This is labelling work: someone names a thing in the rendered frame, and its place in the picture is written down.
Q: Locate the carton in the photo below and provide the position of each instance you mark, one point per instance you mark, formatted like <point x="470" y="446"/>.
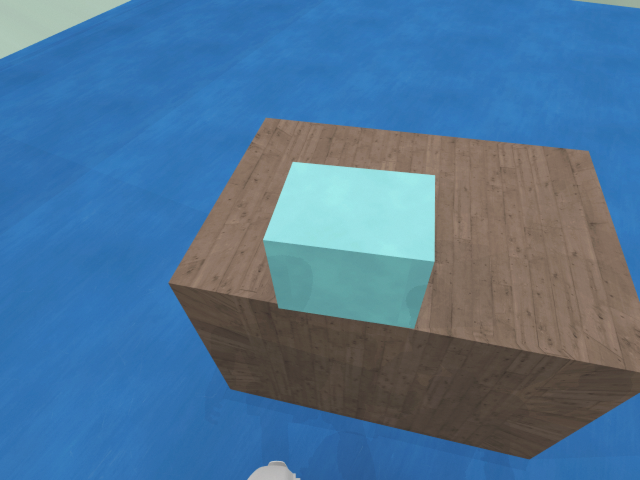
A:
<point x="353" y="243"/>

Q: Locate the pedestal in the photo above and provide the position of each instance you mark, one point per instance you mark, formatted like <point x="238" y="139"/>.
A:
<point x="529" y="328"/>

